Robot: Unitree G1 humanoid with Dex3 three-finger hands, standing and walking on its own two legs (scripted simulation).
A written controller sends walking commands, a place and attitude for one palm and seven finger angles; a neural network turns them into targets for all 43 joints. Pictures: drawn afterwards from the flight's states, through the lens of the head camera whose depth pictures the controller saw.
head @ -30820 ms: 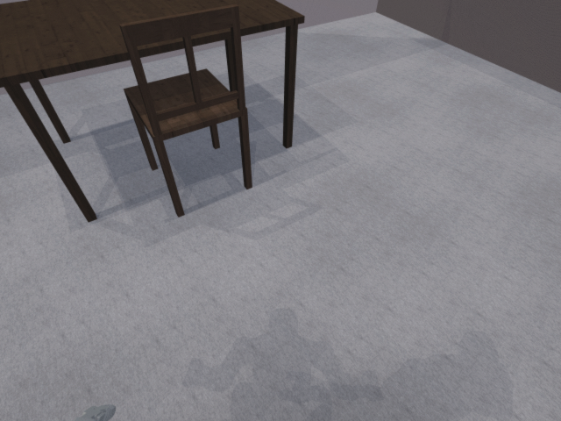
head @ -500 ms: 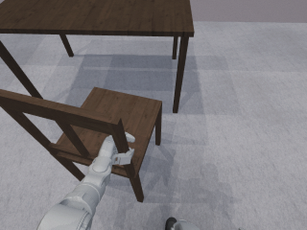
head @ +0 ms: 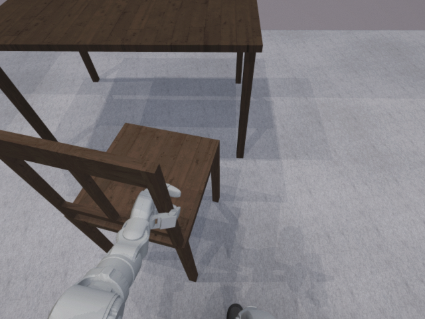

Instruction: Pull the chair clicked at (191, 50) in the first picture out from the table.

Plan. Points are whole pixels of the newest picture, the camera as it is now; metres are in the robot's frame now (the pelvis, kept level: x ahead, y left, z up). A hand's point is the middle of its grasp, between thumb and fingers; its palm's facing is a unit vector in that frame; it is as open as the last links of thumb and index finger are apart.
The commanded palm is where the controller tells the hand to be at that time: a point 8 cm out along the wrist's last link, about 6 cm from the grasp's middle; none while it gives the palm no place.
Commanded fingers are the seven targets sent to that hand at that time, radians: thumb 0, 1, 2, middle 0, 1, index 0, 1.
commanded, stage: step backward, pulling the chair out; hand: left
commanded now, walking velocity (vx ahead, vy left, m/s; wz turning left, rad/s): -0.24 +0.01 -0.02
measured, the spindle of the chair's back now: (97, 195) +0.40 +0.30 -0.08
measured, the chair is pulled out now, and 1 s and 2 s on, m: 0.46 0.46 0.46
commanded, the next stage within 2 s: none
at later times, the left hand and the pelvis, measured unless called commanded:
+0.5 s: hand (171, 214) +0.34 +0.11 -0.06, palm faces -0.08 -0.98 -0.16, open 6.1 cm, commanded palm +0.35 +0.16 -0.05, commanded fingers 0.00 0.90 0.90 -0.50 -1.45 -0.50 -1.45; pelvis +0.00 +0.00 +0.00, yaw +0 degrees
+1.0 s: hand (171, 214) +0.34 +0.11 -0.06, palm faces -0.09 -0.98 -0.17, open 6.2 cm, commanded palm +0.35 +0.16 -0.05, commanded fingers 0.00 0.90 0.90 -0.50 -1.45 -0.50 -1.45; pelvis +0.00 +0.00 +0.00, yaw +0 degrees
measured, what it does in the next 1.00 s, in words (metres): stands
